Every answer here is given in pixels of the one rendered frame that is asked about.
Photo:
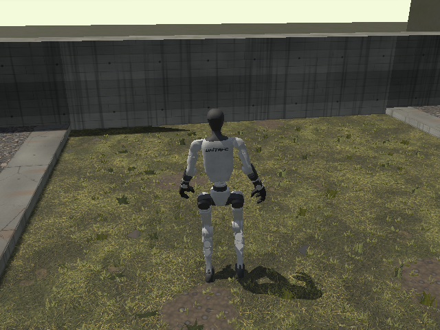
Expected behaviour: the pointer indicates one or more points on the robot left hand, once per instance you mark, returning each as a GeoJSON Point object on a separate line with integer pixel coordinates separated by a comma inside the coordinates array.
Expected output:
{"type": "Point", "coordinates": [188, 189]}

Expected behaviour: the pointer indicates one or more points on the robot right hand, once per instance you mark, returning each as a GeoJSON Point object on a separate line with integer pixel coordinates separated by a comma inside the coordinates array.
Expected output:
{"type": "Point", "coordinates": [261, 193]}

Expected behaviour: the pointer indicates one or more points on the left robot forearm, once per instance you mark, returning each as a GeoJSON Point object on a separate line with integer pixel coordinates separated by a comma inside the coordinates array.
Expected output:
{"type": "Point", "coordinates": [185, 180]}

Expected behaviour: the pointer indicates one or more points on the right robot forearm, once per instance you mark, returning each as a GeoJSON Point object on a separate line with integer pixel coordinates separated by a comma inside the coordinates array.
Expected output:
{"type": "Point", "coordinates": [255, 179]}

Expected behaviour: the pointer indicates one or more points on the robot right shin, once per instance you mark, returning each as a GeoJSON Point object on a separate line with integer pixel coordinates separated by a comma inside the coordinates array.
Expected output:
{"type": "Point", "coordinates": [239, 245]}

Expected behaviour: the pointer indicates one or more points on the robot right thigh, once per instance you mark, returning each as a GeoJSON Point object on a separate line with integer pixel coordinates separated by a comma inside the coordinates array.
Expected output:
{"type": "Point", "coordinates": [237, 202]}

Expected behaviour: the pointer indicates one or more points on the robot right upper arm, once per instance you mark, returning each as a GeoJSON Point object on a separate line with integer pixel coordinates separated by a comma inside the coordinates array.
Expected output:
{"type": "Point", "coordinates": [239, 144]}

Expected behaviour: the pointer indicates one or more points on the robot left upper arm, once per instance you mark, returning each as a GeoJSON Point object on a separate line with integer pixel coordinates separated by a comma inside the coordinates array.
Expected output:
{"type": "Point", "coordinates": [192, 157]}

